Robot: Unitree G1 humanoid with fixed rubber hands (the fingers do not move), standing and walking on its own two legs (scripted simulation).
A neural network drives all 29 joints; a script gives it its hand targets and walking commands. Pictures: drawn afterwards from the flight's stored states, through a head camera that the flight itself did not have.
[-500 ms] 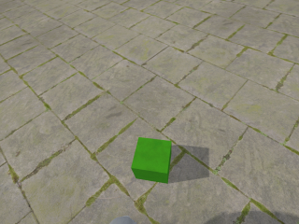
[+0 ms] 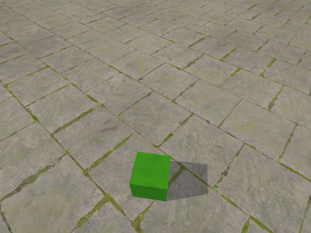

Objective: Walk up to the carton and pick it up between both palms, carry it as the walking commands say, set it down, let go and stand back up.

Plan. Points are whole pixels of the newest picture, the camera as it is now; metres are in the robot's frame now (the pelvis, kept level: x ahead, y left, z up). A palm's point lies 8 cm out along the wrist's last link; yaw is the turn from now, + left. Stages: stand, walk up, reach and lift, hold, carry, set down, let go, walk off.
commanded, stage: walk up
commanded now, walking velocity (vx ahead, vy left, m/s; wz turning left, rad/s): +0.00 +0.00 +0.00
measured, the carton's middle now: (151, 176) +0.58 +0.03 -0.68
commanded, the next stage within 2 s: none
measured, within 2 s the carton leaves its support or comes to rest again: neither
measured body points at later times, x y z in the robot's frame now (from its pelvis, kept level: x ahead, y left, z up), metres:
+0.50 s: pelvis +0.03 +0.07 +0.00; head +0.05 +0.06 +0.45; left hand -0.06 +0.33 -0.14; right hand +0.06 -0.18 -0.15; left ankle +0.04 +0.24 -0.72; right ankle +0.01 -0.09 -0.75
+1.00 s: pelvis +0.19 +0.11 -0.02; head +0.23 +0.09 +0.43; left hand +0.32 +0.30 -0.16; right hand +0.07 -0.08 -0.18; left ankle +0.06 +0.25 -0.73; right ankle +0.25 +0.01 -0.75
